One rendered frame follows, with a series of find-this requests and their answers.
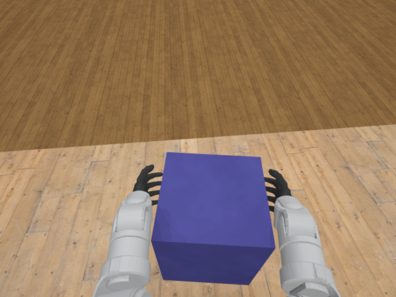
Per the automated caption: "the right robot hand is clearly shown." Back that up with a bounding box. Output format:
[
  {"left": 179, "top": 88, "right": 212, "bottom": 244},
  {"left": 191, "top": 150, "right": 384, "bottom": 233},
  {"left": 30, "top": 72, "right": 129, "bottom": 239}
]
[{"left": 264, "top": 169, "right": 291, "bottom": 213}]

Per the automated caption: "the right robot forearm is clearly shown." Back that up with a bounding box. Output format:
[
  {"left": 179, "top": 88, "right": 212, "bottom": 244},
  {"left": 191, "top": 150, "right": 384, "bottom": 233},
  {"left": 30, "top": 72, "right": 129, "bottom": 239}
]
[{"left": 273, "top": 196, "right": 341, "bottom": 297}]

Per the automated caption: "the left robot forearm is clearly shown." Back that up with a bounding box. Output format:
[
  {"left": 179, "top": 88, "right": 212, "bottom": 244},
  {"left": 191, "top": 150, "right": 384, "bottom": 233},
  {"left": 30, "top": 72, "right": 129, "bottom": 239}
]
[{"left": 92, "top": 191, "right": 153, "bottom": 297}]

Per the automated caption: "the left robot hand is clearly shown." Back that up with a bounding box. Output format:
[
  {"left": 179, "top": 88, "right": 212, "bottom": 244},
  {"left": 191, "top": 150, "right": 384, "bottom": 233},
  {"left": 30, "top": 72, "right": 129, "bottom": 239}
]
[{"left": 133, "top": 165, "right": 163, "bottom": 205}]

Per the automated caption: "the carton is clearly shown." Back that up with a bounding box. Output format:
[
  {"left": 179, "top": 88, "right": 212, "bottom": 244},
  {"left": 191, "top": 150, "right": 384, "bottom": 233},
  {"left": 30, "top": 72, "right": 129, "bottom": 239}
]
[{"left": 151, "top": 152, "right": 276, "bottom": 285}]

